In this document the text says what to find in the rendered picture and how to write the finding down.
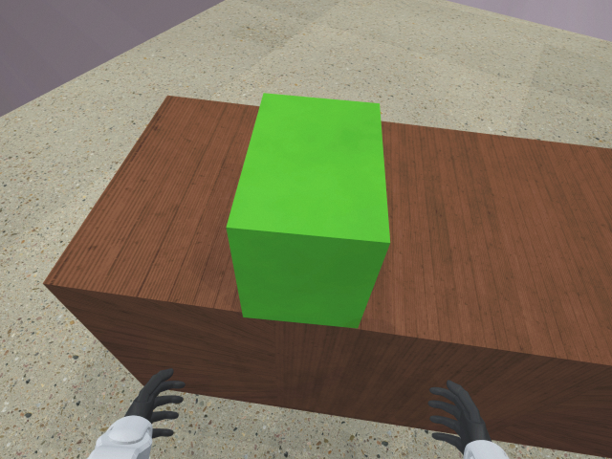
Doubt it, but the pedestal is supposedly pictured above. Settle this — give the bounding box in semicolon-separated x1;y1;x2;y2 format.
43;96;612;458

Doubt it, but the carton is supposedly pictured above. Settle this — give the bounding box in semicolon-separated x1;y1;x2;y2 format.
227;93;390;328

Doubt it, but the robot right hand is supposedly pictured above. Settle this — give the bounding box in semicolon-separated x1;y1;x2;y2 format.
428;380;492;455

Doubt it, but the right robot forearm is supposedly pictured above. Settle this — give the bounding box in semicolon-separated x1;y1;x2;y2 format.
464;440;509;459

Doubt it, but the robot left hand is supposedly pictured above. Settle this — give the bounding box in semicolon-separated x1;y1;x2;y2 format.
124;368;186;439

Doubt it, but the left robot forearm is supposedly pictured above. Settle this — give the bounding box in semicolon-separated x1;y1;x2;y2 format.
87;416;152;459

